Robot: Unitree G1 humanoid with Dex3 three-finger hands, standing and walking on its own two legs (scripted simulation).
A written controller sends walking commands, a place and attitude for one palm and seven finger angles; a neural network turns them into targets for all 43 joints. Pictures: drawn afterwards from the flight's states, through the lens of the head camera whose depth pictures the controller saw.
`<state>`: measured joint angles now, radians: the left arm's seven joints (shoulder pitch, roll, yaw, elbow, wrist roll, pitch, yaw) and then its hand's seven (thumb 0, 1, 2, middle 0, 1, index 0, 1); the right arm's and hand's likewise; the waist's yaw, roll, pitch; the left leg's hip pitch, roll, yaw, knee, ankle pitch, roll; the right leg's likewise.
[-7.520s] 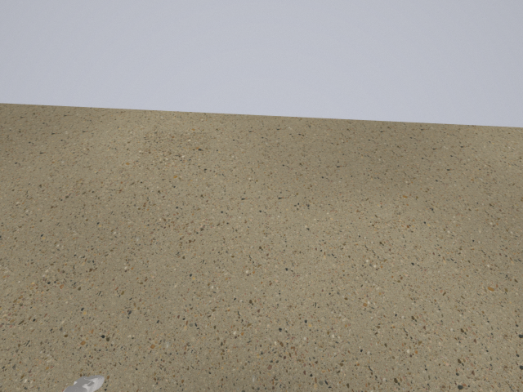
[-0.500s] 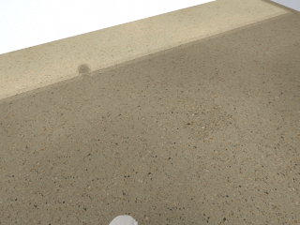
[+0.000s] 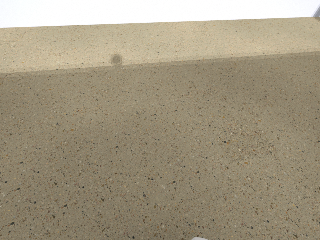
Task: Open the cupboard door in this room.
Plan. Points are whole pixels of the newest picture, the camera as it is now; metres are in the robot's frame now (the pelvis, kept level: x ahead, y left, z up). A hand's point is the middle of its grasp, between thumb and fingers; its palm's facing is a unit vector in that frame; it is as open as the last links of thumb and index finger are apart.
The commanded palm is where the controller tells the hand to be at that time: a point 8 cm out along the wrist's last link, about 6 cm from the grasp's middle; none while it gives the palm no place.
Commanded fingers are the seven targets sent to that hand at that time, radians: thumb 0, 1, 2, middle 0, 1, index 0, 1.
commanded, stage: turn or walk to find it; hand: left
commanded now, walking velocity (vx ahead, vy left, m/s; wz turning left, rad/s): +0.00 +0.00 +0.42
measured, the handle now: out of the picture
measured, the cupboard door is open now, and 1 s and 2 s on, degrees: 0 0 0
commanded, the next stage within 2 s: none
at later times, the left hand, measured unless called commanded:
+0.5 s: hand out of the picture -0.01 +0.15 -0.16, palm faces +0.25 -0.93 -0.26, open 7.4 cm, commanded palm none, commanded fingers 0.00 0.90 0.90 -0.20 -0.30 -0.20 -0.30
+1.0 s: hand out of the picture -0.08 +0.20 -0.16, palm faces +0.45 -0.85 -0.27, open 7.4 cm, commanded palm none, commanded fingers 0.00 0.90 0.90 -0.20 -0.30 -0.20 -0.30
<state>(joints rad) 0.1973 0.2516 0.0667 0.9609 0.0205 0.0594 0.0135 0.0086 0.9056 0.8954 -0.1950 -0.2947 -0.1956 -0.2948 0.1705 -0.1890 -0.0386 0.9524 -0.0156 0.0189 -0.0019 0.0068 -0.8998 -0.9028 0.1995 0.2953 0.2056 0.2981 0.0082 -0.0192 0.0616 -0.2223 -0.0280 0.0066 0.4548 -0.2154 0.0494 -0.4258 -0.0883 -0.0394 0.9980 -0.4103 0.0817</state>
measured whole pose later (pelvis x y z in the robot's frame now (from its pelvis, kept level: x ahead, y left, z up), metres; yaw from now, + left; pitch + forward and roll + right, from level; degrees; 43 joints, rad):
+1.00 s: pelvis -0.07 -0.03 +0.00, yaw +26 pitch -1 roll +0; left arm 0.17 0.23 0.06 0.94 0.02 0.05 0.01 0.01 0.91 0.90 -0.19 -0.29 -0.20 -0.29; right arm 0.17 -0.20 -0.05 0.94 -0.02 0.03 0.00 0.01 -0.90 -0.90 0.20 0.30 0.21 0.30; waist -0.01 0.00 0.07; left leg -0.25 -0.03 -0.03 0.48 -0.21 0.02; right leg -0.37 -0.07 -0.04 0.85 -0.44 0.07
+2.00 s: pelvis -0.10 -0.08 -0.01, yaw +52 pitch +0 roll +1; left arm 0.14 0.20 0.04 0.90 0.02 0.02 0.02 0.01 0.90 0.90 -0.20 -0.29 -0.20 -0.30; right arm 0.21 -0.22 -0.06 0.96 -0.02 0.04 0.00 0.01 -0.90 -0.90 0.20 0.30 0.21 0.30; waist -0.03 0.03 0.06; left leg -0.32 -0.05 -0.08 0.55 -0.23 0.00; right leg -0.26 -0.03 -0.05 0.56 -0.31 0.03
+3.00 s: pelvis -0.11 -0.13 +0.00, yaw +79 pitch -2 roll +2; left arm 0.20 0.16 0.03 0.91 0.03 0.01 0.02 0.01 0.90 0.89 -0.20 -0.30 -0.20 -0.30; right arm 0.21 -0.25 -0.09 0.98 -0.02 0.07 0.02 0.01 -0.90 -0.90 0.20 0.29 0.20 0.30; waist -0.02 0.05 0.07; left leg -0.48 -0.02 -0.04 1.13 -0.40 -0.04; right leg -0.22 -0.07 -0.14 0.54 -0.29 -0.03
